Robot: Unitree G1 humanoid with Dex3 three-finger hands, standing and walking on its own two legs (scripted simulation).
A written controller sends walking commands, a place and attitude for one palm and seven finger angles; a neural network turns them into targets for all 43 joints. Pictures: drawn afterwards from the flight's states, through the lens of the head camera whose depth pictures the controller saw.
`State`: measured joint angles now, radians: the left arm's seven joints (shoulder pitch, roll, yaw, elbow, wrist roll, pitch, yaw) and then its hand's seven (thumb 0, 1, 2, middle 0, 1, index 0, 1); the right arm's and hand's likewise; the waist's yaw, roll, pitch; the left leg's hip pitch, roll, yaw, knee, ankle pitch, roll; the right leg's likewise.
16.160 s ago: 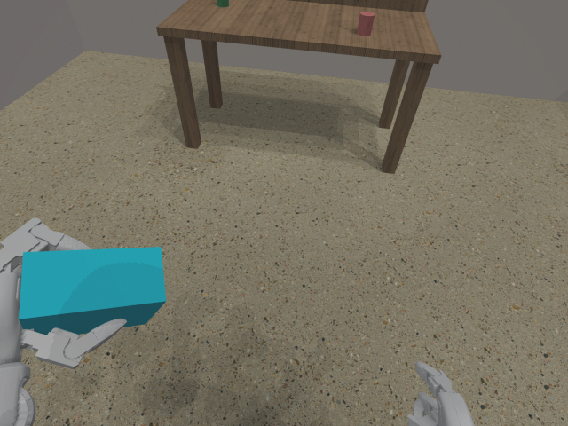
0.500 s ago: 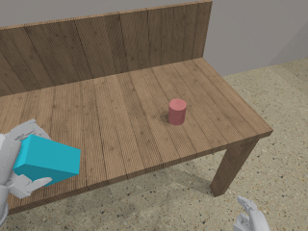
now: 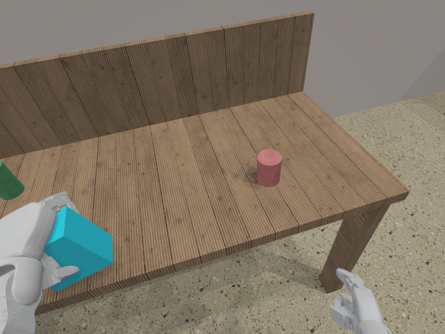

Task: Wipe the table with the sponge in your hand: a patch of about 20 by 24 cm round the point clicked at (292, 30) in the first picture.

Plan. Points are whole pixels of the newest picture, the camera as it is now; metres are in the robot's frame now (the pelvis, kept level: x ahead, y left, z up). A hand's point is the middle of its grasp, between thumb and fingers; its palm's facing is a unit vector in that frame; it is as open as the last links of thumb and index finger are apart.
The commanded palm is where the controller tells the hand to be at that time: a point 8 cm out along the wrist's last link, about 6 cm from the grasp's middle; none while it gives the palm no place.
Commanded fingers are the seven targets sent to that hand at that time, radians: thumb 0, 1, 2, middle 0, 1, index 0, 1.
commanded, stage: turn the palm down, sponge in hand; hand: left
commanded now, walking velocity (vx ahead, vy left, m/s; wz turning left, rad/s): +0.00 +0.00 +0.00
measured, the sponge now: (70, 254) +0.21 +0.30 +0.06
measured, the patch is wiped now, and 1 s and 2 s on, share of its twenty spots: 0.00 0.00 0.00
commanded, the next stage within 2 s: move the sponge above the wiping area in 0.84 s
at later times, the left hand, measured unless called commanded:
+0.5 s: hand (55, 247) +0.21 +0.32 +0.09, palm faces -0.01 -0.11 -0.99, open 10.0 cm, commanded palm +0.18 +0.31 +0.16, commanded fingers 0.00 0.10 1.30 -1.20 -1.60 -1.20 -1.60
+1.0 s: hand (72, 242) +0.22 +0.29 +0.09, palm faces -0.02 -0.08 -1.00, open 10.0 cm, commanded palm +0.20 +0.29 +0.16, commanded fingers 0.00 0.10 1.30 -1.20 -1.60 -1.20 -1.60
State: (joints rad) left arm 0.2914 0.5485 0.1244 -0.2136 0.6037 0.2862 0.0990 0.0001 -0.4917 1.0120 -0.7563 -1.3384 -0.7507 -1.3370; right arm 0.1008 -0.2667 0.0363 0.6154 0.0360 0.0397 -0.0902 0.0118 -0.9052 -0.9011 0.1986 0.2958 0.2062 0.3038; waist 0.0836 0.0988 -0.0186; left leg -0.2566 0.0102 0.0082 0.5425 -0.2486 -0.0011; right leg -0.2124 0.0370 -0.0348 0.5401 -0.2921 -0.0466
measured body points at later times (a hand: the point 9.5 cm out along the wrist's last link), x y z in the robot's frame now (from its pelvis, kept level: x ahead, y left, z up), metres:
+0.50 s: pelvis +0.00 +0.03 +0.01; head -0.01 -0.01 +0.46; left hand +0.21 +0.32 +0.14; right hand +0.25 -0.16 -0.07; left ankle +0.03 +0.12 -0.73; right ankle +0.00 -0.09 -0.73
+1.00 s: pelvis +0.01 +0.01 +0.01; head -0.01 -0.03 +0.46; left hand +0.22 +0.29 +0.14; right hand +0.25 -0.19 -0.08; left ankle +0.03 +0.12 -0.73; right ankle +0.00 -0.09 -0.73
